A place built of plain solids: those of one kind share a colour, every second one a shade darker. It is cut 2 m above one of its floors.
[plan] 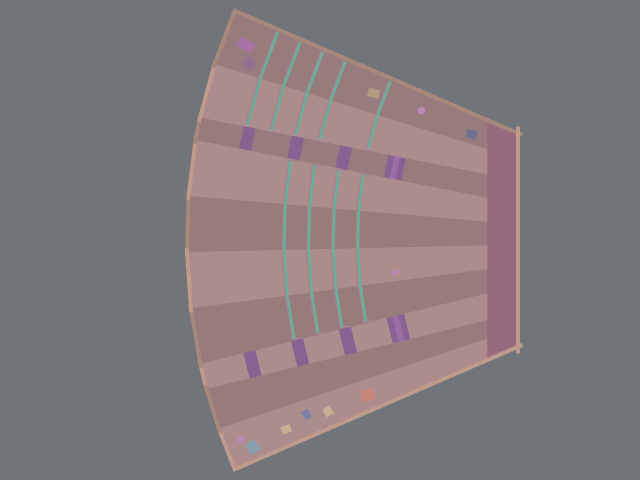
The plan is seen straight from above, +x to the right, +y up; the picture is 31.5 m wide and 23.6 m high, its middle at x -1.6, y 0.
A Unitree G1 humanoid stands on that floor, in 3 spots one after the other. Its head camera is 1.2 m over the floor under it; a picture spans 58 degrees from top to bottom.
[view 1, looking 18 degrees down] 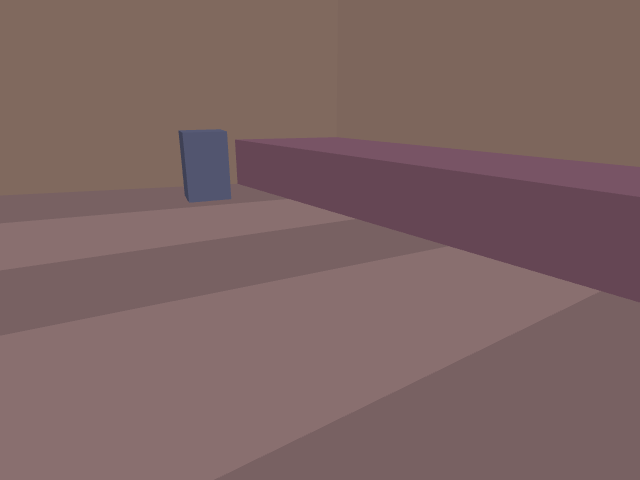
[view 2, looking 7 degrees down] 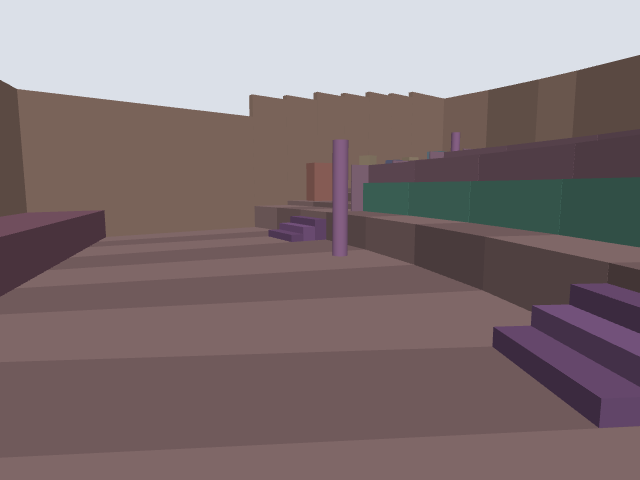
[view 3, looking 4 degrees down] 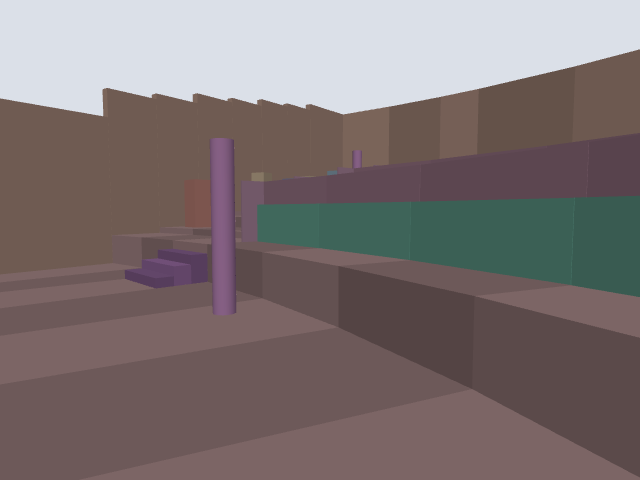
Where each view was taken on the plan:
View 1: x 3.55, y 0.04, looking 51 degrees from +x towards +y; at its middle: floor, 3.88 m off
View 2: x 4.53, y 5.59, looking -106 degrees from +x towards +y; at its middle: tread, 9.84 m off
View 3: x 3.63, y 3.30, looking -120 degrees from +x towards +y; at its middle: seat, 6.38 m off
